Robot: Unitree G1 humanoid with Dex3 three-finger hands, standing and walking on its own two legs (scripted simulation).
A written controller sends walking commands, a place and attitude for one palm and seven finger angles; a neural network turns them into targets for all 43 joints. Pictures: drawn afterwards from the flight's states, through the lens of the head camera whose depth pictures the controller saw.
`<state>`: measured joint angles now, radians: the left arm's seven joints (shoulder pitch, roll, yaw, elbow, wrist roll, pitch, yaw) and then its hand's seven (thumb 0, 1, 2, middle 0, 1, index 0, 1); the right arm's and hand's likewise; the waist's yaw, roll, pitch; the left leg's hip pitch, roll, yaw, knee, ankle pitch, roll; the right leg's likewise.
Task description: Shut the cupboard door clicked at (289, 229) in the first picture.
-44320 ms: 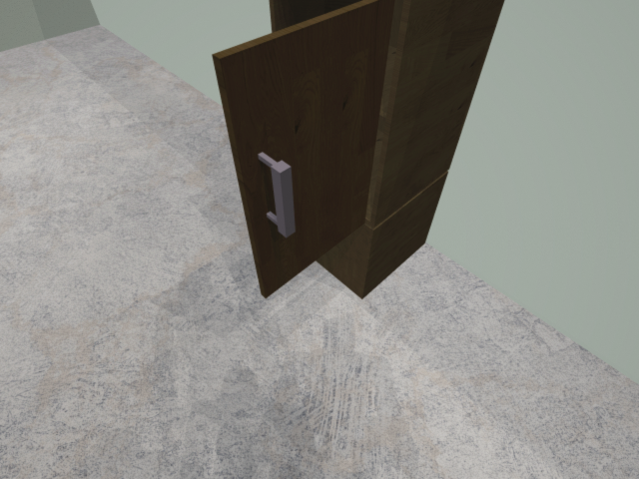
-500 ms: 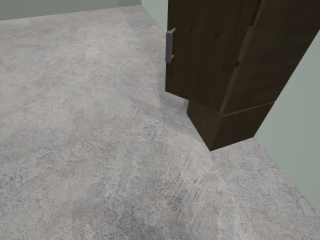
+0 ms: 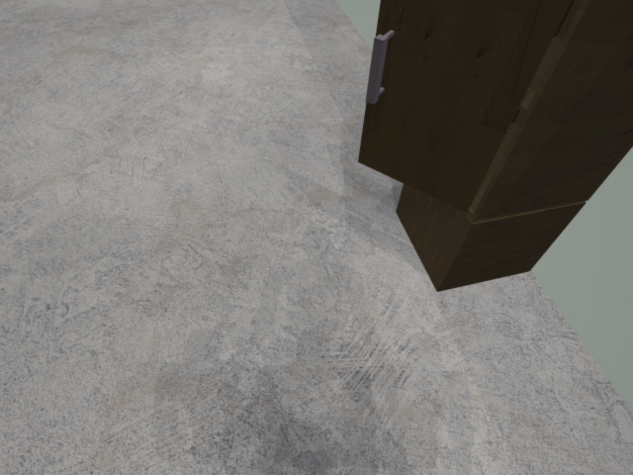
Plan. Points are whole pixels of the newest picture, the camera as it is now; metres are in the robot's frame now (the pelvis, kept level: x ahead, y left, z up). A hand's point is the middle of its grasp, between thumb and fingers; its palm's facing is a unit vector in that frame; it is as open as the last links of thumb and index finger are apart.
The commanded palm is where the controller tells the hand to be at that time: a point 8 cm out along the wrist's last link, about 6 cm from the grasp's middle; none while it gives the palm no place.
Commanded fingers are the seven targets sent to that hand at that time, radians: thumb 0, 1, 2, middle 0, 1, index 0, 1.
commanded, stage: walk to a spot facing it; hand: left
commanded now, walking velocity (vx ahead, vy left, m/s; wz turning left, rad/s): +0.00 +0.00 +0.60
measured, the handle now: (380, 67) +1.00 -0.13 +0.00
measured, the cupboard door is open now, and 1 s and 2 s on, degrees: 40 40 40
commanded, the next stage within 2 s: turn to face it in 0.98 s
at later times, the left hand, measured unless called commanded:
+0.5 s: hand out of the picture +0.06 +0.19 -0.13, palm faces +0.31 -0.90 -0.29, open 7.4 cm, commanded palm none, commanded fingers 0.00 0.90 0.90 -0.20 -0.30 -0.20 -0.30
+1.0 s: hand out of the picture +0.00 +0.19 -0.17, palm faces +0.65 -0.73 -0.22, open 7.4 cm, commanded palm none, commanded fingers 0.00 0.90 0.90 -0.20 -0.30 -0.20 -0.30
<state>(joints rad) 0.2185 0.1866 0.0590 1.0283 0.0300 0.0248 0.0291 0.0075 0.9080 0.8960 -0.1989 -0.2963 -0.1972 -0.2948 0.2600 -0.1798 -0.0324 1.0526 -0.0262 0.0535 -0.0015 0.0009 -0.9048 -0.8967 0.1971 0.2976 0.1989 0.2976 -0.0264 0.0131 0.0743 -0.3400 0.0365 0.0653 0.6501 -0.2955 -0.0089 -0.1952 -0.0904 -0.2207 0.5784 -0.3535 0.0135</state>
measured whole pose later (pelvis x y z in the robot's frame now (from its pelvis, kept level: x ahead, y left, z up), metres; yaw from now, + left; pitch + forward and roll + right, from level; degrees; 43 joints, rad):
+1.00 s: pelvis +0.16 +0.07 -0.01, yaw +37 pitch +0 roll +1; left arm 0.37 0.21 0.06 1.01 0.03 0.01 0.00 0.02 0.91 0.90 -0.20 -0.30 -0.20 -0.29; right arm 0.07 -0.22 -0.01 0.87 -0.03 -0.05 0.01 0.00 -0.91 -0.90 0.20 0.30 0.20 0.30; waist 0.06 -0.03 0.15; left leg -0.36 -0.04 0.13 0.63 -0.28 0.08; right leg -0.44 -0.16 -0.05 1.25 -0.41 0.05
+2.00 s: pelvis +0.32 +0.17 +0.01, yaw +13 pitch +0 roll -2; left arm 0.15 0.26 0.10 0.89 0.03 0.08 -0.03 0.01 0.91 0.90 -0.19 -0.30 -0.19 -0.29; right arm 0.20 -0.20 -0.03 0.91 -0.04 0.01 -0.02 0.00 -0.90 -0.90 0.20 0.30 0.20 0.30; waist 0.01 0.02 0.09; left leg -0.19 0.13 0.19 0.52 -0.32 -0.01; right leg -0.40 -0.02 -0.06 0.81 -0.40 0.04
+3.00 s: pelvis +0.34 +0.18 +0.01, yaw -20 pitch +1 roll +0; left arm 0.18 0.21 0.05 0.89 0.03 0.04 0.00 0.01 0.91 0.90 -0.20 -0.30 -0.20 -0.29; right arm 0.19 -0.26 -0.05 0.92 -0.02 0.05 -0.02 0.01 -0.91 -0.90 0.20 0.30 0.20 0.30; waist -0.01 0.03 0.07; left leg -0.50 0.08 0.04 1.03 -0.41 -0.09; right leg -0.26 0.01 0.02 0.52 -0.28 0.00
